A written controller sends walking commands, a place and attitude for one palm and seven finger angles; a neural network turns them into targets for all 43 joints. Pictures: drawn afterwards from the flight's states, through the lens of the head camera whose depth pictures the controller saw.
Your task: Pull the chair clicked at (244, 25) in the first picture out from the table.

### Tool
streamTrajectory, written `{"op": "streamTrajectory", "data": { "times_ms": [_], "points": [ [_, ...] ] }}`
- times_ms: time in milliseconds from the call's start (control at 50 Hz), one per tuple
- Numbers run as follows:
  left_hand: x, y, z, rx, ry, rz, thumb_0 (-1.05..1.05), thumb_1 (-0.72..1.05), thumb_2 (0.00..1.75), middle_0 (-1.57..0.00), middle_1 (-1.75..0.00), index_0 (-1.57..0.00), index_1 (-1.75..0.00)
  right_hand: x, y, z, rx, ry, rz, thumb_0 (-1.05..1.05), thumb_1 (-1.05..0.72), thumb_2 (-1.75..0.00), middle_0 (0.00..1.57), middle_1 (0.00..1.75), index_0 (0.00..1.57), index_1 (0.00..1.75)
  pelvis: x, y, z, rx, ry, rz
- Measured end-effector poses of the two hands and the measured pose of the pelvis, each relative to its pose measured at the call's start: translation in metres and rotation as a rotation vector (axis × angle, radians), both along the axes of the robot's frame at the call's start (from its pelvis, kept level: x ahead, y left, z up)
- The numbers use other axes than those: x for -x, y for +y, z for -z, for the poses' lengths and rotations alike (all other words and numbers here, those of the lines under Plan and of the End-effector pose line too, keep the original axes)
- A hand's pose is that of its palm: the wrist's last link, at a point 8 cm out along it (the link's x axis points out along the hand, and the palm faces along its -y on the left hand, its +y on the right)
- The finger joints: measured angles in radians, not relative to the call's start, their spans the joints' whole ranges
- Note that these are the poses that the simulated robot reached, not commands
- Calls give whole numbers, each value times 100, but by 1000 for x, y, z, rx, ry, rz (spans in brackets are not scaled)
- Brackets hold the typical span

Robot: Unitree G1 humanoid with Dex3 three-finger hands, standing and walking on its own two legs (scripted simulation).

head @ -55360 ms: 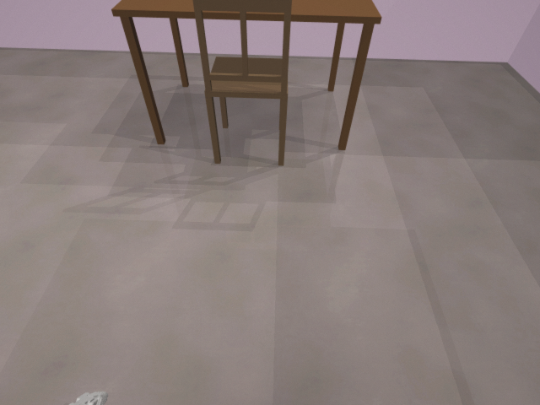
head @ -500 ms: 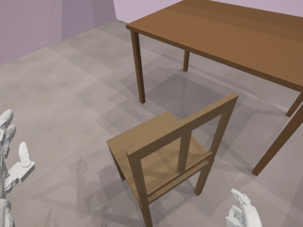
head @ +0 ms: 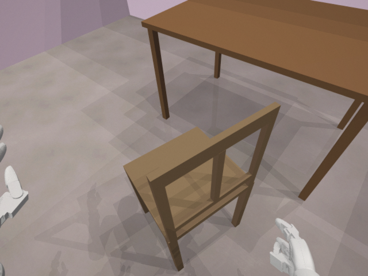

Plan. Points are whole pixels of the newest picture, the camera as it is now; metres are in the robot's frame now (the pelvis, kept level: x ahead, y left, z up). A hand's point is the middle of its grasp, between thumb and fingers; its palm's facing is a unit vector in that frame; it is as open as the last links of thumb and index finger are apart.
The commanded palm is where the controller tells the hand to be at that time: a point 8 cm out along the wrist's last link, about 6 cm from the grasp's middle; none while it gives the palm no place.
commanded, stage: step back with the hand held close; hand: left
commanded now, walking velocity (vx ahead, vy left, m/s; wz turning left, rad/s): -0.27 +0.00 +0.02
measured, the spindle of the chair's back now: (216, 177) +0.41 -0.05 -0.10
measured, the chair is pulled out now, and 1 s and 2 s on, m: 0.53 0.53 0.53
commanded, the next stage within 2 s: stop stepping back and stand still in 1.96 s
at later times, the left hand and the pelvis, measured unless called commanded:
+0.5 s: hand (13, 236) +0.14 +0.26 +0.15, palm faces +0.46 -0.74 -0.50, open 7.4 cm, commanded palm +0.08 +0.30 +0.18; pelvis -0.05 +0.00 -0.01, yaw +0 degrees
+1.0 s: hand (11, 238) +0.14 +0.26 +0.16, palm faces +0.45 -0.73 -0.51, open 7.4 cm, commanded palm +0.07 +0.30 +0.18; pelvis -0.06 +0.00 -0.01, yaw +1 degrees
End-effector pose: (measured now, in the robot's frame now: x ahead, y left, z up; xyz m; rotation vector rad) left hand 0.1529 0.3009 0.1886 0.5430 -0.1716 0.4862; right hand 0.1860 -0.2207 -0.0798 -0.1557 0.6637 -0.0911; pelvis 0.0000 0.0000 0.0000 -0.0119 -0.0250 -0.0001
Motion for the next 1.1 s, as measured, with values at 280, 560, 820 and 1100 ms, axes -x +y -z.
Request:
{"op": "streamTrajectory", "data": {
  "times_ms": [280, 560, 820, 1100],
  "points": [
    [31, -11, 9, -48, 86, 31, 1, 89, 90, -22, -30, -21, -31, 53, -20, 16, 29, 101, 92, 1, -91, -90, 20, 30, 20, 30, 32, -3, 6, -14, 31, 1],
    [57, -3, 17, -26, 45, 4, 1, 89, 90, -22, -30, -21, -31, 88, -22, 13, 69, 91, 91, 1, -91, -90, 20, 30, 20, 30, 58, -1, 10, -11, 47, -4],
    [60, -2, 14, -46, 3, 19, 1, 89, 90, -22, -30, -21, -31, 85, -15, 14, 73, 93, 60, 1, -90, -90, 20, 30, 20, 30, 62, 0, 12, -4, 61, -11],
    [60, -13, 7, -81, -35, 60, 1, 89, 90, -22, -30, -21, -31, 75, -15, 17, 67, 81, 57, 1, -90, -90, 20, 30, 20, 30, 64, -6, 16, 1, 76, -17]
  ]
}}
